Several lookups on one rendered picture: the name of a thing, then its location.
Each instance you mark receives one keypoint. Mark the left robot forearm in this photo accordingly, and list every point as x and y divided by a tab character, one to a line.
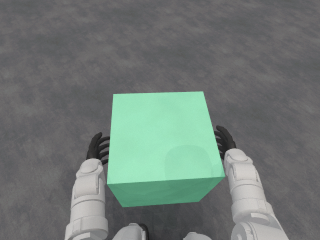
87	217

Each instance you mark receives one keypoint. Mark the right robot hand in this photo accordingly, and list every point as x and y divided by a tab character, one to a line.
226	141

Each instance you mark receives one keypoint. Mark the right robot upper arm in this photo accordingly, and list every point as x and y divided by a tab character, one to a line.
247	230

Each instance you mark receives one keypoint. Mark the left robot thigh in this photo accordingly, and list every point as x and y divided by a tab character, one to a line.
130	233

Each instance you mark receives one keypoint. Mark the left robot hand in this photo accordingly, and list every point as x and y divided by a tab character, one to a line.
94	149

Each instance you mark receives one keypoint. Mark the left robot shin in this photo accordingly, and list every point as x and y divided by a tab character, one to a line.
134	224

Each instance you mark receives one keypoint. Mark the carton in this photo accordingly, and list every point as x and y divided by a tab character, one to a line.
162	149

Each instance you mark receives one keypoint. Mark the right robot forearm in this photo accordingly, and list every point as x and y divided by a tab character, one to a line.
248	199

